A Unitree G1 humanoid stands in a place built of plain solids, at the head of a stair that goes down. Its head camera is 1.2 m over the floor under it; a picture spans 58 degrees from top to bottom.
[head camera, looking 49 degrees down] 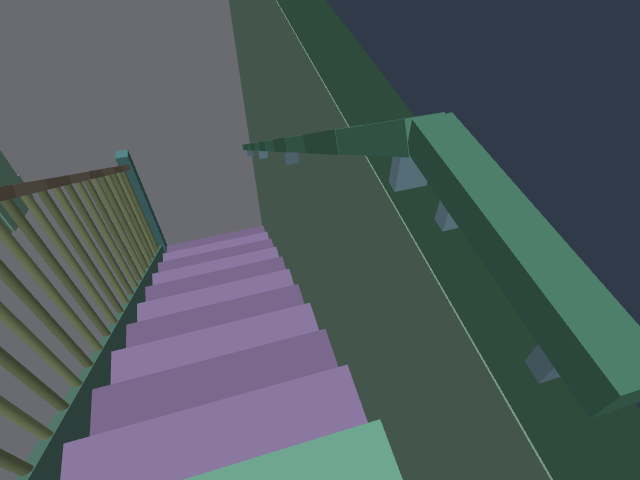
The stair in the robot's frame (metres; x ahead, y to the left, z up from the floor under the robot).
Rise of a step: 0.18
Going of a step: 0.25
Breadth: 0.90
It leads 16 degrees to the left of straight ahead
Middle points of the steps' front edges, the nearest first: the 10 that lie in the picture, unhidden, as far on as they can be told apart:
0.52 0.34 -0.18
0.76 0.41 -0.36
1.00 0.48 -0.54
1.24 0.55 -0.73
1.48 0.62 -0.91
1.72 0.69 -1.09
1.96 0.76 -1.27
2.20 0.83 -1.45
2.44 0.90 -1.63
2.68 0.97 -1.81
